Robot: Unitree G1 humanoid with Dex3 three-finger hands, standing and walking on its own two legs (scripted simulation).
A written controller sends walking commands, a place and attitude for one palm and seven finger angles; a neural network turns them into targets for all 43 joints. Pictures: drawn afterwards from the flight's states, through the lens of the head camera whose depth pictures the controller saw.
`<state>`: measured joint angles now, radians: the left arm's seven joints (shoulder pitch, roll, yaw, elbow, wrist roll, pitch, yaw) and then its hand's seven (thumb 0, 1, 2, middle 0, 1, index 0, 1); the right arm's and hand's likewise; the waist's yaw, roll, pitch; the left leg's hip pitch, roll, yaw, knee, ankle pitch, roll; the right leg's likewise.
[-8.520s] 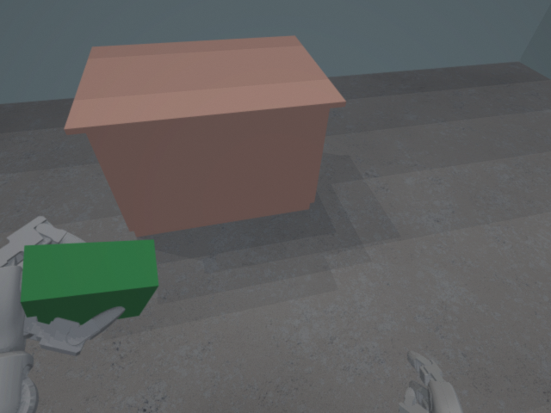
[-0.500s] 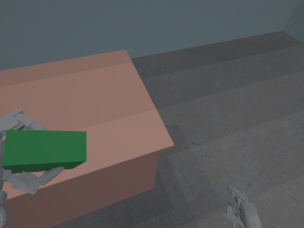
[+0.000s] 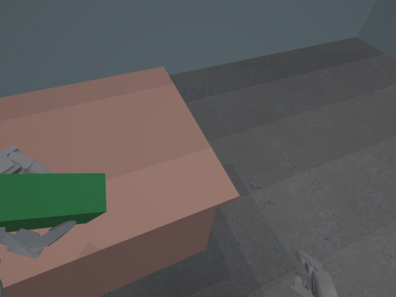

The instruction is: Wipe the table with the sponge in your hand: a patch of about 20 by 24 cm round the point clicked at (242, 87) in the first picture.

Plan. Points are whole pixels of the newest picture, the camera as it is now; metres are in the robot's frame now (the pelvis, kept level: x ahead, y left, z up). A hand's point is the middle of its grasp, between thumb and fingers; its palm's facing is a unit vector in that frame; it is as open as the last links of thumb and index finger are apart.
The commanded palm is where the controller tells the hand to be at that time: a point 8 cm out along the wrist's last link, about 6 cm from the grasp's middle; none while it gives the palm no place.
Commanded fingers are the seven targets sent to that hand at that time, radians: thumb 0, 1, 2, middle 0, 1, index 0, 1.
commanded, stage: shuffle to correct the standing spot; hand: left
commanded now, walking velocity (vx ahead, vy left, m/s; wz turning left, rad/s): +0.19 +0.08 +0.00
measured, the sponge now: (66, 202) +0.22 +0.21 +0.15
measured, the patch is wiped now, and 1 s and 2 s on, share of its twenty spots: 0.00 0.00 0.00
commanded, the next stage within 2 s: come to a stop and stand still in 0.04 s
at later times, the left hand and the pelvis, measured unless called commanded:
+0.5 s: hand (23, 189) +0.23 +0.26 +0.18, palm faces +0.32 -0.84 -0.43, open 9.5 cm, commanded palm +0.17 +0.30 +0.19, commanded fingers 0.00 0.10 1.30 -1.20 -1.60 -1.20 -1.60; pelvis +0.01 +0.02 +0.02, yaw +0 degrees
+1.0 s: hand (4, 212) +0.20 +0.27 +0.16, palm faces +0.44 -0.81 -0.39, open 9.5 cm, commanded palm +0.14 +0.29 +0.19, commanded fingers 0.00 0.10 1.30 -1.20 -1.60 -1.20 -1.60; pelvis +0.00 +0.00 +0.01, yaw +4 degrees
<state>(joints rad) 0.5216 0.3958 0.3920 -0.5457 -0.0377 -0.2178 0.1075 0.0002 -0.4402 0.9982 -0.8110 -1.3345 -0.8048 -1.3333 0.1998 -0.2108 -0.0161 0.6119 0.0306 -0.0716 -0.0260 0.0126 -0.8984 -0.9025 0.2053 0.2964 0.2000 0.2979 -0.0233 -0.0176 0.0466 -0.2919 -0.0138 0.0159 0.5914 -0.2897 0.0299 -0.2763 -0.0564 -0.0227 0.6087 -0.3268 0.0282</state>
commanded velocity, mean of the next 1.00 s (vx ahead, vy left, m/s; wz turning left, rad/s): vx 0.00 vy -0.02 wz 0.00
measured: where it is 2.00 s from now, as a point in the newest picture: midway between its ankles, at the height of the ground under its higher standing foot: outside the picture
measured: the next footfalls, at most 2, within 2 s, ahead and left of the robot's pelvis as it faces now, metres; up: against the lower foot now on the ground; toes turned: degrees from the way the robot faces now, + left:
none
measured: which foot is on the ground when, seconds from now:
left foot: down 0.00-1.00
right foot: down 0.00-1.00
